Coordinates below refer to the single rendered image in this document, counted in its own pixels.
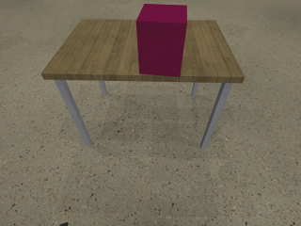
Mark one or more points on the table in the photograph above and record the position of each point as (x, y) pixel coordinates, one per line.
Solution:
(106, 50)

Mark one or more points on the carton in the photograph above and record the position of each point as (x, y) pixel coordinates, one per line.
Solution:
(160, 31)

